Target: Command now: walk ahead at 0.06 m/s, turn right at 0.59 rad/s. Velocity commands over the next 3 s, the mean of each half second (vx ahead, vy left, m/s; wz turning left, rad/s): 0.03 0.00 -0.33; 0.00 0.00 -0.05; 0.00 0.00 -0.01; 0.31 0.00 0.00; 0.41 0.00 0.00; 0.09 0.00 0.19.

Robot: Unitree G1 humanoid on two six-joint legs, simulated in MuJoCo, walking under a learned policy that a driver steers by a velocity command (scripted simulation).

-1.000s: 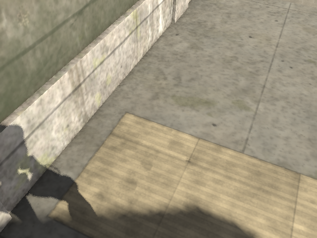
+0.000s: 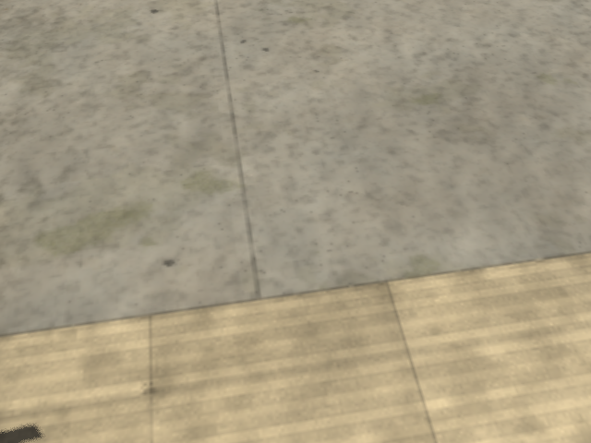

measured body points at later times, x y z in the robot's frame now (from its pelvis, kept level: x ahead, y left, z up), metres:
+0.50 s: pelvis +0.02 -0.05 +0.00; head +0.04 -0.06 +0.45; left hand +0.22 +0.16 -0.10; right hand +0.11 -0.33 -0.12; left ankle +0.02 +0.11 -0.72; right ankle +0.02 -0.13 -0.74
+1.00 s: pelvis +0.02 -0.01 +0.00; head +0.03 -0.01 +0.45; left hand +0.16 +0.23 -0.13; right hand +0.08 -0.28 -0.13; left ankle +0.02 +0.11 -0.74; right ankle +0.02 -0.13 -0.74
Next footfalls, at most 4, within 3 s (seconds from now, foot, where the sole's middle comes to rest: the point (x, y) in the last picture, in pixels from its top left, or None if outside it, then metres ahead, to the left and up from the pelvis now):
0.12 right None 0.06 -0.14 -0.77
0.52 left None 0.06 0.10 -0.77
2.22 left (286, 425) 0.47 0.04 -0.77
2.68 right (385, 364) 0.61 -0.19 -0.77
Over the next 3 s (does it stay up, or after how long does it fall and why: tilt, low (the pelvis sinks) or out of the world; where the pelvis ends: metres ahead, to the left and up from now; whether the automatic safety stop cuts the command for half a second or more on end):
stays up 0.50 -0.04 0.00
